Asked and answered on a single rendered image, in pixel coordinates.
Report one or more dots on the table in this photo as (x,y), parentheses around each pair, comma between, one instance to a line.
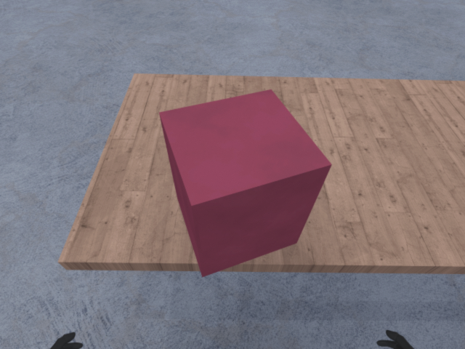
(393,200)

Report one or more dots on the right robot hand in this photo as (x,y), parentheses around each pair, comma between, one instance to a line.
(399,341)

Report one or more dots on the left robot hand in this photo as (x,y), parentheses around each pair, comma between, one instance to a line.
(62,343)

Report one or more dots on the carton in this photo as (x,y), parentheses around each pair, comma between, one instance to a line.
(246,176)

